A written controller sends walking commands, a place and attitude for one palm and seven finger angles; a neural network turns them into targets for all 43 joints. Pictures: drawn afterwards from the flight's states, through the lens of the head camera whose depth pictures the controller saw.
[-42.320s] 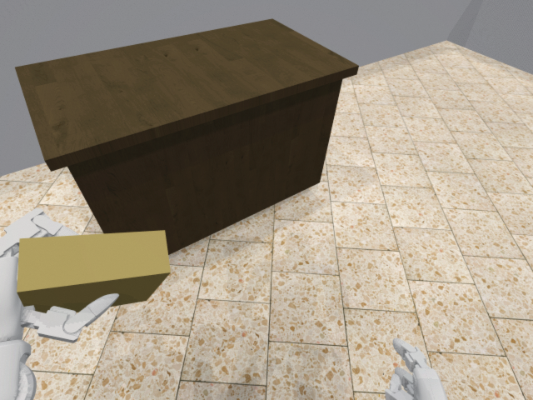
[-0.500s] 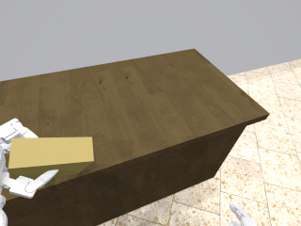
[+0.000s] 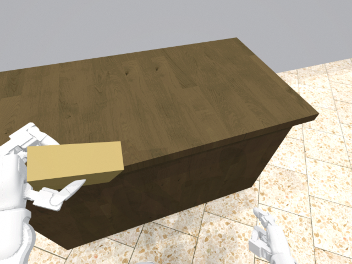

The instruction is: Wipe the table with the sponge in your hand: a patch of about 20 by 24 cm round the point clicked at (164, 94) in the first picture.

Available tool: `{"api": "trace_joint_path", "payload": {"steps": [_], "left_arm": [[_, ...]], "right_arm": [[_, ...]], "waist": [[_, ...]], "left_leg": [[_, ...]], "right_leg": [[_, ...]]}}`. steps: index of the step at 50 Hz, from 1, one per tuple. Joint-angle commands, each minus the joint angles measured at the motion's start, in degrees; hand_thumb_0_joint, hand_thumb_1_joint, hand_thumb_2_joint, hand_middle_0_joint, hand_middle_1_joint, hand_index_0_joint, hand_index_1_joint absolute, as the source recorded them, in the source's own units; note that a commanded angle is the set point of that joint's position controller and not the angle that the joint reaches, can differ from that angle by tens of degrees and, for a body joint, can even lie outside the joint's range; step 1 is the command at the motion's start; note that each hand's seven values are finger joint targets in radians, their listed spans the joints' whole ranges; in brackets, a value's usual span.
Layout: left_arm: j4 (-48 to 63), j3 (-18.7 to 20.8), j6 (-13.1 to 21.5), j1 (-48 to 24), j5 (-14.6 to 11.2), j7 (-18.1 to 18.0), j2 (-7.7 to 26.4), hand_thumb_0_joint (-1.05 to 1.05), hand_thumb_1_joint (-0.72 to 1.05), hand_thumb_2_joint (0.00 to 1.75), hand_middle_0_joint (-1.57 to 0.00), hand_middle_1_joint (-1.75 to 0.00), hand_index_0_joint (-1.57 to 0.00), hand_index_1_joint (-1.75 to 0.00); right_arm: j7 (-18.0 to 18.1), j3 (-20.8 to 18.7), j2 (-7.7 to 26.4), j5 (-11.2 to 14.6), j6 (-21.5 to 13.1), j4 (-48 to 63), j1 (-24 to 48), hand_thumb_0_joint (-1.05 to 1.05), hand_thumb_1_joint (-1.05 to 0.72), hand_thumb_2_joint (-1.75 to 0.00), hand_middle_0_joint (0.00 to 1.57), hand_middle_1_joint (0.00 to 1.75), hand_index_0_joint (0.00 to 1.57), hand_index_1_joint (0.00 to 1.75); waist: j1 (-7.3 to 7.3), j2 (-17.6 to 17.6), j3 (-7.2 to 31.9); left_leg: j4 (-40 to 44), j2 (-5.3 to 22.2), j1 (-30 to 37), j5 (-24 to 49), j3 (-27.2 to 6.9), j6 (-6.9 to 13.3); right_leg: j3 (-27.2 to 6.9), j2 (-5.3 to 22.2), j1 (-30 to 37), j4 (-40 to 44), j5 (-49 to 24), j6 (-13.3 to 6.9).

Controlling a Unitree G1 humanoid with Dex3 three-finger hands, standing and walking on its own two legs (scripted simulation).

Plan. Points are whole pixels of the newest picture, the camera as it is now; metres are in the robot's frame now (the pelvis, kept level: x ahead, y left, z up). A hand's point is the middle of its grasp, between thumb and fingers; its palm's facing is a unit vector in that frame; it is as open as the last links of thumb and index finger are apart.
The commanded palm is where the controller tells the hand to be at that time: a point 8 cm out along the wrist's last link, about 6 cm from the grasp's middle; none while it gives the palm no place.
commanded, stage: step back with the hand held close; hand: left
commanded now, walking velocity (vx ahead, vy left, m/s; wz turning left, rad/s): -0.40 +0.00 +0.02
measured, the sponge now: (90, 166) +0.25 +0.19 +0.13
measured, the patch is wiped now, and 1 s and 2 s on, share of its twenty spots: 1.00 1.00 1.00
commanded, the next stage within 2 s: stop stepping back and stand still in 0.28 s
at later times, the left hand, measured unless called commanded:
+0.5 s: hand out of the picture +0.07 +0.25 +0.16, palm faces +0.41 -0.86 -0.32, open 9.1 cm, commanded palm +0.03 +0.28 +0.19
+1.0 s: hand out of the picture -0.03 +0.24 +0.16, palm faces +0.38 -0.89 -0.27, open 9.1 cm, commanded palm -0.07 +0.29 +0.19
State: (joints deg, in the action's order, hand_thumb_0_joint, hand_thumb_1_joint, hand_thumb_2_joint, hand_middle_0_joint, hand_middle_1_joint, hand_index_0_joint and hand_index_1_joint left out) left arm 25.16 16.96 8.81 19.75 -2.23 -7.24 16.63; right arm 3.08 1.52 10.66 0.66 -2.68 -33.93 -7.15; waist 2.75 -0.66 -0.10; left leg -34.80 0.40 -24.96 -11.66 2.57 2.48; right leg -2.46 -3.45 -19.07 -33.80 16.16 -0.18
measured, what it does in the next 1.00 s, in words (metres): walks backwards: left foot, then right foot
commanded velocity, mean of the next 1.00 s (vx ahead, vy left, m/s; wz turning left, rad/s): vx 0.01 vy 0.00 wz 0.00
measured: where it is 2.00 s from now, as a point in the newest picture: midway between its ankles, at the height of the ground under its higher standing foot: outside the picture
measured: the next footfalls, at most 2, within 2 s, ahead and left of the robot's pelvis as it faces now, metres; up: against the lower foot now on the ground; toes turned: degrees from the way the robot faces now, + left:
left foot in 0.28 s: -0.03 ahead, +0.14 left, +0.00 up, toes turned +1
right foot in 0.50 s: -0.08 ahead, -0.10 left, +0.00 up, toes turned +1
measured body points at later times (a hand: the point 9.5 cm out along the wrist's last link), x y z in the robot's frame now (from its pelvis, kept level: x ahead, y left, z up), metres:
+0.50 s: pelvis -0.13 +0.01 +0.00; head -0.14 +0.03 +0.45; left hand +0.04 +0.29 +0.18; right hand +0.04 -0.21 -0.07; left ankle -0.07 +0.14 -0.73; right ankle -0.12 -0.10 -0.73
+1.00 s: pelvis -0.23 +0.01 +0.00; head -0.29 +0.02 +0.45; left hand -0.06 +0.29 +0.18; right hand -0.10 -0.24 -0.08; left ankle -0.18 +0.11 -0.68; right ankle -0.22 -0.08 -0.73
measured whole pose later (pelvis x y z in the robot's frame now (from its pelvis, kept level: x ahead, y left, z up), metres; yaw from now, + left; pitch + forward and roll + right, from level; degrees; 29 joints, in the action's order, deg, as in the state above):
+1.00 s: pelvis -0.23 +0.01 +0.00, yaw +0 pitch -3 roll -2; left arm 24.1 14.4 6.7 25.3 -1.8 -6.7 18.4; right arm 3.2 1.1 12.5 0.4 -4.5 -39.4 -17.3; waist 0.7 0.9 5.6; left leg -55.5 1.6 -28.4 -21.7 0.7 1.1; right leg 5.2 -3.3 -12.6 -29.8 14.8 -4.1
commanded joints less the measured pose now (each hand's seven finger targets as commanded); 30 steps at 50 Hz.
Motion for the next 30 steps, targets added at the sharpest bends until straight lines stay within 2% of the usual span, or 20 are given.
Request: {"api": "trace_joint_path", "payload": {"steps": [1,4,5,7,10,12,14,15,16,17,19,21,22,23,24,25,26,27,28,30], "left_arm": [[19.67,7.44,5.08,3.20,-0.48,-0.58,13.90,0.00,0.10,1.30,-1.20,-1.60,-1.20,-1.60],[21.38,13.63,5.85,11.61,-1.53,-1.17,19.29,0.00,0.10,1.30,-1.20,-1.60,-1.20,-1.60],[20.58,12.98,5.91,13.68,-1.82,-1.09,17.88,0.00,0.10,1.30,-1.20,-1.60,-1.20,-1.60],[20.34,13.30,5.42,13.98,-1.91,-1.12,17.62,0.00,0.10,1.30,-1.20,-1.60,-1.20,-1.60],[16.00,11.04,4.58,10.65,-1.41,-1.22,15.30,0.00,0.10,1.30,-1.20,-1.60,-1.20,-1.60],[14.41,9.23,4.95,9.09,-1.78,-1.63,14.37,0.00,0.10,1.30,-1.20,-1.60,-1.20,-1.60],[17.79,7.73,5.68,6.08,-1.21,-1.93,14.07,0.00,0.10,1.30,-1.20,-1.60,-1.20,-1.60],[18.00,8.49,5.78,6.13,-1.04,-2.10,14.12,0.00,0.10,1.30,-1.20,-1.60,-1.20,-1.60],[16.52,8.29,5.39,7.75,-0.95,-2.29,13.54,0.00,0.10,1.30,-1.20,-1.60,-1.20,-1.60],[20.43,7.69,5.40,6.07,-1.00,-2.15,13.78,0.00,0.10,1.30,-1.20,-1.60,-1.20,-1.60],[25.82,5.88,5.50,1.46,-0.86,-1.89,13.25,0.00,0.10,1.30,-1.20,-1.60,-1.20,-1.60],[22.09,4.37,3.99,3.49,-0.99,-2.08,10.88,0.00,0.10,1.30,-1.20,-1.60,-1.20,-1.60],[21.11,4.64,3.33,3.04,-0.83,-2.24,11.17,0.00,0.10,1.30,-1.20,-1.60,-1.20,-1.60],[19.77,4.81,2.82,2.05,-0.47,-2.15,11.26,0.00,0.10,1.30,-1.20,-1.60,-1.20,-1.60],[19.04,6.00,2.36,0.60,0.09,-2.03,13.16,0.00,0.10,1.30,-1.20,-1.60,-1.20,-1.60],[16.95,4.80,2.17,-1.04,0.10,-1.68,12.42,0.00,0.10,1.30,-1.20,-1.60,-1.20,-1.60],[14.94,5.16,1.65,-2.99,-0.43,-1.54,13.16,0.00,0.10,1.30,-1.20,-1.60,-1.20,-1.60],[13.92,5.01,1.51,-4.69,-0.37,-1.66,13.51,0.00,0.10,1.30,-1.20,-1.60,-1.20,-1.60],[12.18,5.33,1.15,-3.83,-0.31,-1.88,13.61,0.00,0.10,1.30,-1.20,-1.60,-1.20,-1.60],[10.29,6.39,1.00,0.04,-0.70,-2.05,14.15,0.00,0.10,1.30,-1.20,-1.60,-1.20,-1.60]], "right_arm": [[0.07,-4.85,7.90,0.55,-1.04,10.64,4.17,0.00,-0.90,-0.90,0.20,0.30,0.20,0.30],[-0.39,-5.23,6.44,0.40,1.28,11.30,3.49,0.00,-0.90,-0.90,0.20,0.30,0.20,0.30],[-0.54,-5.08,5.24,0.43,2.03,10.68,3.28,0.00,-0.90,-0.90,0.20,0.30,0.20,0.30],[-0.63,-5.25,4.67,0.03,2.46,11.12,3.36,0.00,-0.90,-0.90,0.20,0.30,0.20,0.30],[0.26,-4.17,5.29,-0.38,2.34,10.87,2.86,0.00,-0.90,-0.90,0.20,0.30,0.20,0.30],[0.97,-4.45,7.35,-0.41,1.45,10.13,1.77,0.00,-0.90,-0.90,0.20,0.30,0.20,0.30],[1.88,-5.12,10.19,-0.13,-0.51,11.15,2.89,0.00,-0.90,-0.90,0.20,0.30,0.20,0.30],[1.77,-5.17,9.39,-0.09,-1.78,10.46,1.36,0.00,-0.90,-0.90,0.20,0.30,0.20,0.30],[1.71,-5.45,8.77,-0.32,-2.88,10.30,-0.11,0.00,-0.90,-0.90,0.20,0.30,0.20,0.30],[1.34,-5.35,9.02,-1.14,-3.76,10.45,-0.02,0.00,-0.90,-0.90,0.20,0.30,0.20,0.30],[0.89,-5.27,8.61,-1.16,-5.44,8.71,-0.01,0.00,-0.90,-0.90,0.20,0.30,0.20,0.30],[0.40,-4.87,9.20,-0.23,-6.85,8.22,-0.26,0.00,-0.90,-0.90,0.20,0.30,0.20,0.30],[0.30,-4.45,9.28,0.10,-7.24,8.40,0.82,0.00,-0.90,-0.90,0.20,0.30,0.20,0.30],[0.21,-4.00,9.20,0.23,-7.30,8.32,1.32,0.00,-0.90,-0.90,0.20,0.30,0.20,0.30],[0.33,-3.80,9.17,0.04,-7.06,8.53,1.27,0.00,-0.90,-0.90,0.20,0.30,0.20,0.30],[0.31,-3.60,8.14,-0.01,-6.55,8.45,1.24,0.00,-0.90,-0.90,0.20,0.30,0.20,0.30],[0.37,-3.36,8.06,-0.16,-6.17,8.42,1.42,0.00,-0.90,-0.90,0.20,0.30,0.20,0.30],[0.45,-3.45,7.48,0.02,-5.68,7.40,0.51,0.00,-0.90,-0.90,0.20,0.30,0.20,0.30],[0.60,-3.41,7.35,0.05,-5.18,6.98,0.59,0.00,-0.90,-0.90,0.20,0.30,0.20,0.30],[0.85,-2.62,7.18,-0.26,-3.94,7.18,0.81,0.00,-0.90,-0.90,0.20,0.30,0.20,0.30]], "waist": [[-2.26,2.64,18.88],[-2.82,5.42,17.79],[-2.98,7.64,16.14],[-2.98,8.12,12.92],[-4.28,6.35,8.45],[-4.69,1.84,8.47],[-3.41,-14.23,7.54],[-2.90,-13.71,10.12],[-2.48,-10.20,12.61],[-2.84,-12.68,14.56],[-2.66,-12.11,14.51],[-2.12,-9.12,13.00],[-1.85,-9.58,11.27],[-1.81,-7.51,9.50],[-2.28,-2.97,7.11],[-3.56,6.20,5.31],[-4.23,10.54,3.89],[-4.38,12.51,6.65],[-4.59,11.86,6.62],[-4.96,6.31,6.63]], "left_leg": [[-1.25,7.96,12.18,22.33,-8.09,-0.82],[-9.01,2.15,4.62,2.29,-4.88,-3.57],[-14.36,0.89,2.93,-7.47,-5.36,-3.99],[-22.11,0.98,-0.09,-15.07,-7.20,-3.89],[-8.06,2.61,2.36,-8.52,-6.29,-3.16],[6.10,2.44,6.26,-1.11,-5.27,-2.29],[15.88,12.96,0.95,3.42,-17.17,2.10],[16.14,15.51,1.10,8.62,-16.09,3.06],[13.20,14.65,6.42,18.84,-15.12,3.44],[13.23,15.51,6.13,21.48,-16.41,4.38],[11.37,16.43,9.71,29.30,-15.26,4.68],[10.01,14.74,10.90,20.28,-11.89,2.93],[9.49,13.59,8.21,10.13,-11.14,1.93],[8.42,11.65,3.60,-2.98,-10.48,0.73],[4.49,8.00,-0.60,-15.13,-8.06,-0.54],[-3.96,3.63,-1.04,-18.63,-4.57,-1.79],[-11.50,1.44,1.74,-14.88,-3.43,-2.38],[-15.58,1.41,6.07,-13.04,-3.61,-2.82],[-16.36,1.26,8.75,-11.15,-3.50,-2.46],[-10.51,1.66,11.39,-11.71,-3.20,-1.62]], "right_leg": [[-9.36,10.80,3.64,5.00,-25.37,-2.76],[-17.26,19.42,4.50,10.75,-31.96,-7.05],[-17.98,21.97,2.62,12.97,-31.42,-8.82],[-17.29,23.32,-1.84,15.35,-25.04,-9.73],[-10.63,17.73,-4.68,11.29,-21.63,-6.11],[-7.10,12.59,-4.41,6.86,-16.74,-2.95],[-0.80,3.54,-1.59,-3.68,-5.67,1.03],[-0.29,1.87,-0.56,-9.11,1.05,1.44],[0.31,1.62,-4.75,-11.49,4.32,1.58],[-0.48,2.25,-4.98,-16.28,7.69,1.72],[-1.76,2.45,-6.42,-17.07,9.21,1.64],[-0.32,3.13,-4.22,-8.70,8.65,1.78],[0.23,3.26,-1.05,-2.67,6.55,1.71],[1.05,2.84,3.42,3.77,2.23,1.51],[-1.30,4.31,4.67,10.62,-1.16,0.13],[-10.34,10.10,-0.68,15.63,4.18,-3.33],[-16.75,15.69,-7.76,20.48,10.83,-6.23],[-16.87,17.70,-10.58,22.36,19.54,-7.10],[-15.95,17.16,-12.79,22.37,21.67,-7.35],[-12.18,15.47,-14.48,19.75,21.98,-6.73]]}}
